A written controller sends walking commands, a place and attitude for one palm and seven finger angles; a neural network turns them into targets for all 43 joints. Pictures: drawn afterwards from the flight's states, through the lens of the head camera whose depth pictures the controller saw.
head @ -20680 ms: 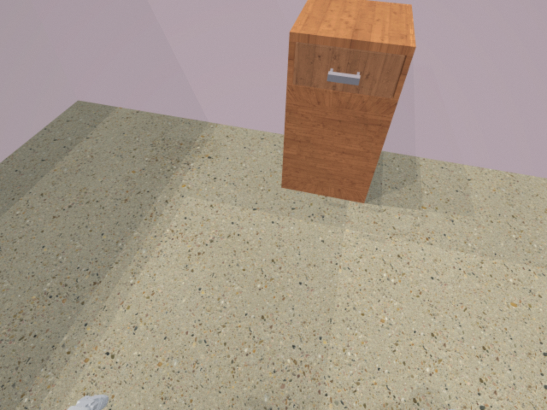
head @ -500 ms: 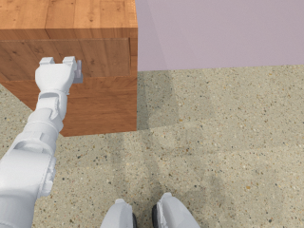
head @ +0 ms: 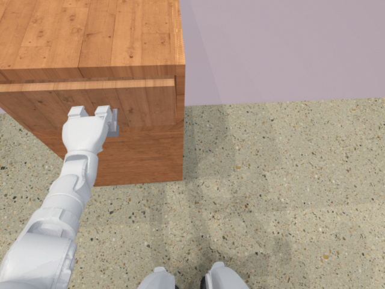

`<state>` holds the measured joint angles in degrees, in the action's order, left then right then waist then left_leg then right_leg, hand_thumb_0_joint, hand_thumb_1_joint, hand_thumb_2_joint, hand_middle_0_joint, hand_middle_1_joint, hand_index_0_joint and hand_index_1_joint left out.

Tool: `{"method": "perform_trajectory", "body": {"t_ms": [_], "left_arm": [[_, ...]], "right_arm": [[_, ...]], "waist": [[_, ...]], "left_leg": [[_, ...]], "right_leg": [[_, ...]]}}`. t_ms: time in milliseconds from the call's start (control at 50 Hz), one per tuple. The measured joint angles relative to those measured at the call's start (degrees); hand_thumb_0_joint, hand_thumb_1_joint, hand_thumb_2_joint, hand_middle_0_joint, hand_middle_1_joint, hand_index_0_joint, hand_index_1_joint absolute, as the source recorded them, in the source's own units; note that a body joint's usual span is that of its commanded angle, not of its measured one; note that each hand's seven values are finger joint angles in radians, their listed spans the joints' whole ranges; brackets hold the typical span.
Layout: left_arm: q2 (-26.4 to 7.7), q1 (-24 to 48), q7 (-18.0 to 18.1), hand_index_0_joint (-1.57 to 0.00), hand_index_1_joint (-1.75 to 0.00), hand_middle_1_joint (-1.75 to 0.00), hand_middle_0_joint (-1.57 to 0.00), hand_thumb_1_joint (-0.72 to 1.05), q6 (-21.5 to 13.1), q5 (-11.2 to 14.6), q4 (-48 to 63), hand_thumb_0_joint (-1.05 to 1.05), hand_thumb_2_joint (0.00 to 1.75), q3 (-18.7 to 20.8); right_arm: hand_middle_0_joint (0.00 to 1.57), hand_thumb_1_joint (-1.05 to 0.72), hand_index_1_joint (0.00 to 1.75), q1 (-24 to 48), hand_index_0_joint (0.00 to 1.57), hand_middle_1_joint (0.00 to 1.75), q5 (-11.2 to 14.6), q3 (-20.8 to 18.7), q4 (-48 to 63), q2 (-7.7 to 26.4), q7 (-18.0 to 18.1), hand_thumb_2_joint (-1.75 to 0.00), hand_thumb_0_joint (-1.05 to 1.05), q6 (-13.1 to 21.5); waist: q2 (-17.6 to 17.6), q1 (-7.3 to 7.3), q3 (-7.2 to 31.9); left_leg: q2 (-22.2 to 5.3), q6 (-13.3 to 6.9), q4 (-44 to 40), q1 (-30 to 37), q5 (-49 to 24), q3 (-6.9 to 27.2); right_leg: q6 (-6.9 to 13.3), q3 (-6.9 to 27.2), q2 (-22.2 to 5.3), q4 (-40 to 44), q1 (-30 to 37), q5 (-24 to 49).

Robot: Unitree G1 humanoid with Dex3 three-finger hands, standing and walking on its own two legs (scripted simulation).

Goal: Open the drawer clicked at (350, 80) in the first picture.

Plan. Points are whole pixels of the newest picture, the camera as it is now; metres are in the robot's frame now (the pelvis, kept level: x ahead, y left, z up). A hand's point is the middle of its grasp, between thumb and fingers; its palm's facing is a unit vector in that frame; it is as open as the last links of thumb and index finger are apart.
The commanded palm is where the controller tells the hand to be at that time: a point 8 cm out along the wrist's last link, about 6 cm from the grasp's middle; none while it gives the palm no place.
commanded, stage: pull the drawer open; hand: left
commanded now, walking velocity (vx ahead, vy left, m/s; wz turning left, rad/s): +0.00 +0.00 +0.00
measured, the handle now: (93, 122) +0.48 +0.23 -0.03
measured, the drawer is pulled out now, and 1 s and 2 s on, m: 0.03 0.09 0.30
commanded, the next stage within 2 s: none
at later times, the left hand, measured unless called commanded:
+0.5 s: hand (95, 145) +0.43 +0.22 -0.05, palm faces -0.08 -0.03 -1.00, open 5.8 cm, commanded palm +0.42 +0.20 +0.00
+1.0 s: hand (93, 170) +0.37 +0.21 -0.05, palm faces -0.05 -0.08 -1.00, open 5.8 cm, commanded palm +0.33 +0.20 +0.00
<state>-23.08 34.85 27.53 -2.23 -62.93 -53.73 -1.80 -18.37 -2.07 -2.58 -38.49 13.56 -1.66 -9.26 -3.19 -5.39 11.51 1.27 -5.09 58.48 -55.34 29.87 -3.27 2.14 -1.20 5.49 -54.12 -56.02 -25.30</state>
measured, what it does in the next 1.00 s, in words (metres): stands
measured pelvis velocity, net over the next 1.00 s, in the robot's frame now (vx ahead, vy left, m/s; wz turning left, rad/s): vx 0.00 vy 0.00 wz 0.01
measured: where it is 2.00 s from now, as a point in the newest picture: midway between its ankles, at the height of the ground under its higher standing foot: outside the picture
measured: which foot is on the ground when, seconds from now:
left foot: down 0.00-1.00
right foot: down 0.00-1.00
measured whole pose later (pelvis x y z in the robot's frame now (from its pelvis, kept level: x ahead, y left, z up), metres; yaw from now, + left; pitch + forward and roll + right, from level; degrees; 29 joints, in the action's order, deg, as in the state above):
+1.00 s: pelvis +0.00 +0.00 +0.01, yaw +0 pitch +24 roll -3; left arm -19.3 21.7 31.0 -2.3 -63.6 -45.3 -3.0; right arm -16.4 -1.7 -3.3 -38.5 13.4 -2.1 -10.0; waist -3.0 -3.1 12.2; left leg 1.6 -5.2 56.3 -50.9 29.4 -3.4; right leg 2.5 -0.7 5.4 -53.1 -52.3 -24.8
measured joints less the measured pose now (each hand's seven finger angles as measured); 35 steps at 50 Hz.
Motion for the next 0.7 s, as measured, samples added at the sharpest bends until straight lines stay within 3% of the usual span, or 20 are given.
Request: {"method": "perform_trajectory", "body": {"t_ms": [180, 520, 700], "left_arm": [[2.2, 3.5, 2.7, -0.41, -1.35, -1.35, -0.32, 0.67, 0.1, -2.6, -4.8, 0.01, 0.80, -2.4], [-0.9, 9.1, 0.5, -0.40, -1.35, -1.35, -0.33, 0.67, 0.3, -1.0, -9.9, 0.00, 0.81, -2.2], [-2.0, 7.5, -0.3, -0.40, -1.35, -1.35, -0.31, 0.68, 0.7, 0.0, -8.1, 0.01, 0.79, -1.2]], "right_arm": [[0.20, -0.90, 0.29, 3.2, 0.20, 0.30, -0.8, -0.2, -0.6, 0.1, 0.3, -0.90, 0.00, 0.2], [0.20, -0.90, 0.29, 0.6, 0.20, 0.30, -0.3, 0.3, -1.2, -0.2, 0.7, -0.90, 0.00, 1.1], [0.20, -0.90, 0.29, -1.7, 0.20, 0.30, -0.1, -0.2, -2.7, 0.1, 0.5, -0.90, 0.01, 1.1]], "waist": [[0.1, 0.85, 0.8], [-0.5, -1.13, 0.0], [-0.7, -1.63, -0.3]], "left_leg": [[1.1, 0.0, 1.8, -1.0, 0.9, 1.8], [0.8, 0.2, 4.9, -5.1, 0.2, 2.1], [0.3, 0.3, 4.4, -5.1, -0.3, 1.5]], "right_leg": [[0.1, -1.8, -1.0, -1.9, -0.4, -1.4], [0.7, -2.5, -0.9, -4.9, -4.5, -0.5], [0.8, -1.9, -0.5, -4.4, -4.8, 0.3]]}}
